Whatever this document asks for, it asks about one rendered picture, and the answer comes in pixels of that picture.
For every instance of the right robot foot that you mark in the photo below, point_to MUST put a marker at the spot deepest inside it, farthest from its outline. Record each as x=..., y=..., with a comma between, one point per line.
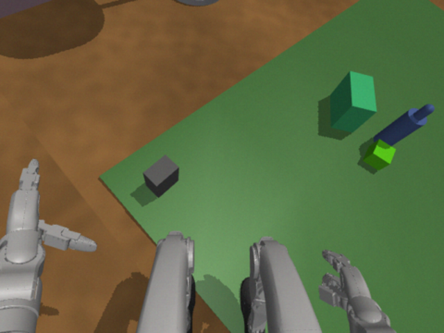
x=246, y=304

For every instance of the right robot hand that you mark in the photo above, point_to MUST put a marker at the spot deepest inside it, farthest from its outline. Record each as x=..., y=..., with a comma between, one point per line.
x=337, y=291

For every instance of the right robot arm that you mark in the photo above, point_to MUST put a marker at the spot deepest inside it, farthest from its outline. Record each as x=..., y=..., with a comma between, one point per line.
x=365, y=316

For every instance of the left robot arm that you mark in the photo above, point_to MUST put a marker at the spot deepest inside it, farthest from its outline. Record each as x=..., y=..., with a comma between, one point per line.
x=21, y=265

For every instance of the left robot hand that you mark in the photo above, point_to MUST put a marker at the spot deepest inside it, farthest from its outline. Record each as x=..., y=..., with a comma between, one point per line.
x=23, y=214

